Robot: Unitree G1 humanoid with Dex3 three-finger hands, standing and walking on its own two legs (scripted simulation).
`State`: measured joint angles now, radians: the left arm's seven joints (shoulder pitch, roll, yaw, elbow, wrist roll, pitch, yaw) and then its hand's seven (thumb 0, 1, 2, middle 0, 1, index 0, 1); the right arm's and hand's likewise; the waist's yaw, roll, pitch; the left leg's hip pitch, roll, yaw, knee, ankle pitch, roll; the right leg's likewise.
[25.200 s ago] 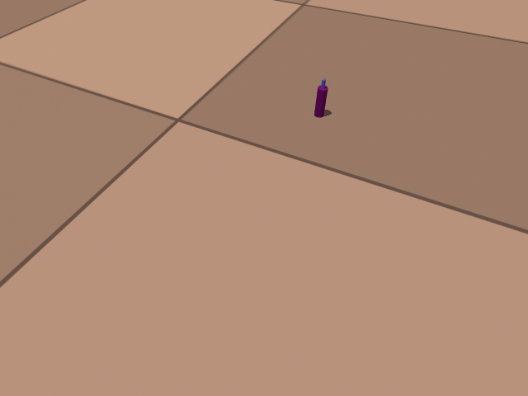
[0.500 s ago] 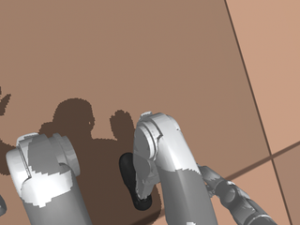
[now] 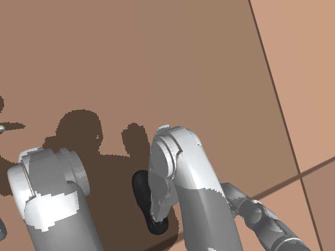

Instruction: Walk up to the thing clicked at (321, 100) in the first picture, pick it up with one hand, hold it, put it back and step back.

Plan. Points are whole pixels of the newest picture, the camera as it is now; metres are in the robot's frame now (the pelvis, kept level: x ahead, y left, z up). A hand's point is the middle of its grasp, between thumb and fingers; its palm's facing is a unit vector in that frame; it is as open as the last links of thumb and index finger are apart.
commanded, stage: withdraw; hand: left
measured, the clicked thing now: out of the picture +0.42 +0.32 -0.16
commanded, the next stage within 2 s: rise in 0.30 s
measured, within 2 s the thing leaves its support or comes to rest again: rests again in 0.72 s
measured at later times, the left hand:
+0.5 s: hand out of the picture +0.40 +0.39 -0.04, palm faces +0.41 -0.90 -0.13, open 17.5 cm
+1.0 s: hand out of the picture +0.28 +0.36 +0.10, palm faces +0.34 -0.81 -0.47, open 17.5 cm
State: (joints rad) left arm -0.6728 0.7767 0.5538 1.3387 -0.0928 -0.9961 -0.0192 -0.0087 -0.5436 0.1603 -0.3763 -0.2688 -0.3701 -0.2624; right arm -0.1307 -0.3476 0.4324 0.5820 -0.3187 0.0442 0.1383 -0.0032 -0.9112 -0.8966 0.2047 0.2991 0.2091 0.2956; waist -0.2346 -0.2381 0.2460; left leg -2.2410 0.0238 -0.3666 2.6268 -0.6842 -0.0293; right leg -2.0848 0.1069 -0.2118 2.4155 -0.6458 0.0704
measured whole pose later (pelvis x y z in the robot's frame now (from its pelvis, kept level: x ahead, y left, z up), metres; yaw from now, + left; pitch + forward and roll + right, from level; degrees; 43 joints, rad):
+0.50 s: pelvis +0.01 +0.00 +0.04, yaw +3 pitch +24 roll -13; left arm -0.61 0.76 0.55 1.03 -0.08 -0.59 -0.20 -0.01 -0.56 0.02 -0.07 -0.05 -0.07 -0.03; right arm 0.03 -0.31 0.22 0.61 -0.13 0.11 0.08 0.00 -0.91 -0.90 0.21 0.30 0.21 0.30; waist -0.15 -0.10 0.03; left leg -2.25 0.03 -0.26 2.48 -0.68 -0.02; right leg -2.11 0.06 -0.15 2.33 -0.68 0.05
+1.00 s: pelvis +0.02 -0.01 +0.20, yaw +11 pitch +32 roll -5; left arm -0.19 0.50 0.34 0.49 0.04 -0.02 0.03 -0.01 -0.55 0.05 -0.06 -0.06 -0.06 -0.05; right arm 0.11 -0.26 0.01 0.56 0.04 0.16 -0.01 0.00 -0.91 -0.90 0.20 0.30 0.21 0.30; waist -0.04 0.01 -0.13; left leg -1.86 0.06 -0.10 1.91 -0.62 -0.02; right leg -1.79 0.02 -0.04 1.87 -0.65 0.02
